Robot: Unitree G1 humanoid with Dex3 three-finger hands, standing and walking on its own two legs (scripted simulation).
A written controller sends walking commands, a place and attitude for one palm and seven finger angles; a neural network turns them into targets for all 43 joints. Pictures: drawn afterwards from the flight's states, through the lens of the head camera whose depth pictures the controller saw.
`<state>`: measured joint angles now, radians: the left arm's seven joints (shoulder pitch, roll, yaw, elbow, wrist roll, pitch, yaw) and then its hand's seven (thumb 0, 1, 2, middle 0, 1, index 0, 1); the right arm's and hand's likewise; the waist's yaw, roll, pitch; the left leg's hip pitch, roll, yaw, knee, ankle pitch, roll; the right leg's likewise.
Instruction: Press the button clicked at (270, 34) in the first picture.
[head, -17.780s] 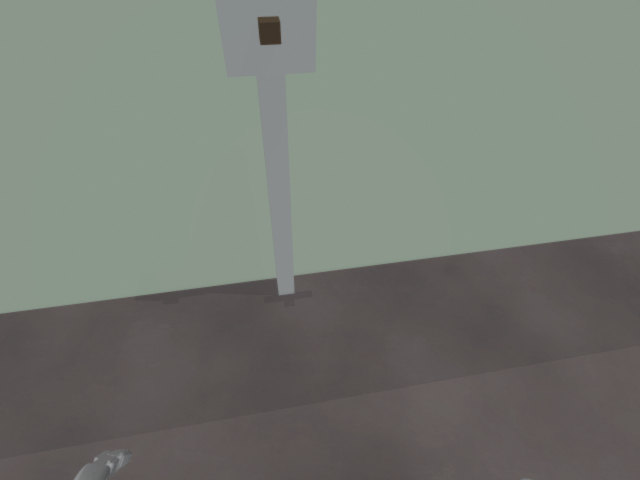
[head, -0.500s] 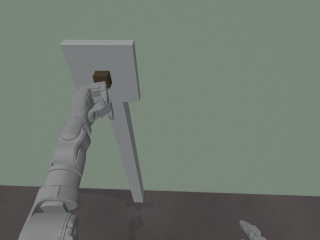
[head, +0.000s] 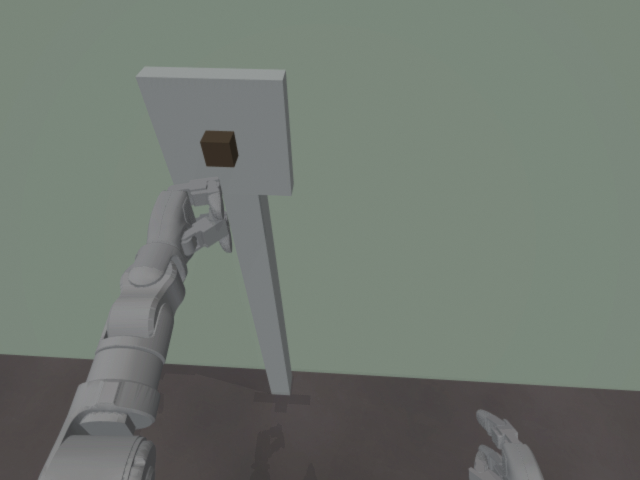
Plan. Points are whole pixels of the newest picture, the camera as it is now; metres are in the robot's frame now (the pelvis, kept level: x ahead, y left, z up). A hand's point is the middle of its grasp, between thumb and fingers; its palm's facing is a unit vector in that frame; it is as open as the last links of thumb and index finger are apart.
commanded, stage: aim a knuckle at the button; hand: left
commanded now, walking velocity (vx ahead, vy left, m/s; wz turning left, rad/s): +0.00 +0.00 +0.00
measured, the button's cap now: (220, 147) +0.49 +0.16 +0.18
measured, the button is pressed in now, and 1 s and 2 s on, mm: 0 0 0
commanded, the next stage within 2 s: press the button with the knuckle in 1.68 s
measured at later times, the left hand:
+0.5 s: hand (231, 208) +0.39 +0.13 +0.16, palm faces +0.01 -1.00 -0.01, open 3.1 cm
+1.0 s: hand (229, 223) +0.38 +0.14 +0.14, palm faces +0.03 -1.00 +0.01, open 3.2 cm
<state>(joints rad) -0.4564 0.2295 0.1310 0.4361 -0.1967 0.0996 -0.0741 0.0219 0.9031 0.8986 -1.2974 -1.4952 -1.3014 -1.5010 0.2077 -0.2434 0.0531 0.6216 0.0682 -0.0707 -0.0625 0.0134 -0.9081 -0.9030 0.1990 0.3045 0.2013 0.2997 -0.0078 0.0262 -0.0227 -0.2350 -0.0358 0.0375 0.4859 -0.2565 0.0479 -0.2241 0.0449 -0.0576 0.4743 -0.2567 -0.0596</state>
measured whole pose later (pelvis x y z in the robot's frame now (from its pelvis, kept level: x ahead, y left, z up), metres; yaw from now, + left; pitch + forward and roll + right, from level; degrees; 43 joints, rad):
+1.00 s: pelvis +0.00 -0.01 +0.00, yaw -1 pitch +0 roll +0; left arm -0.42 0.23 0.16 0.41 -0.20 0.07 -0.07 0.02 0.90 0.90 -1.30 -1.49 -1.30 -1.50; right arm 0.22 -0.24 0.05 0.62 0.07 -0.06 -0.06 0.01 -0.91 -0.90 0.20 0.30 0.20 0.30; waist -0.01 0.03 -0.03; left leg -0.22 -0.02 0.04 0.48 -0.26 0.03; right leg -0.22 0.06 -0.05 0.47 -0.26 -0.08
